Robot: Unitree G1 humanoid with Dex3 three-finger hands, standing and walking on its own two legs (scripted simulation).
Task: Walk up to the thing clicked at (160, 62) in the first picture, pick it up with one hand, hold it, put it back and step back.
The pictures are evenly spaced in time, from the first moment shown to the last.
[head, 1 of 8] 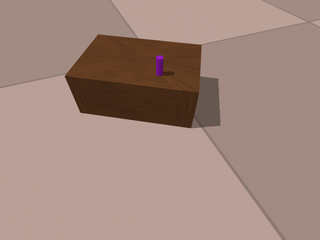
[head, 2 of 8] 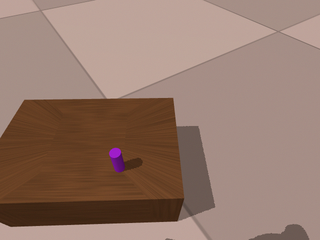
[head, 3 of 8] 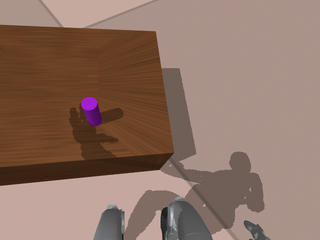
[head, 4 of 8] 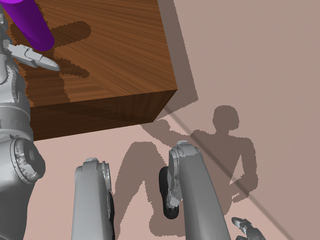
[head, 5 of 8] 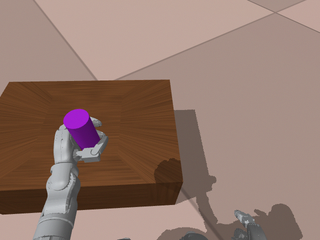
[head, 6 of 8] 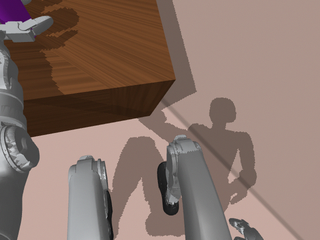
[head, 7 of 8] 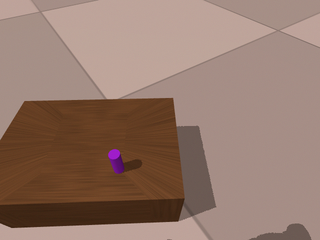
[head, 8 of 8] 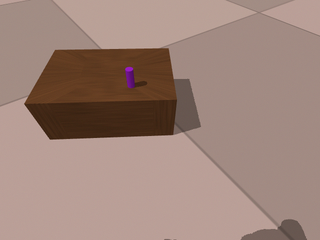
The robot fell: no
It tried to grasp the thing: yes
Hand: left
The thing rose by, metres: 0.36
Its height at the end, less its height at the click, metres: +0.00
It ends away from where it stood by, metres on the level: 0.01
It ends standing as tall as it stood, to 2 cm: yes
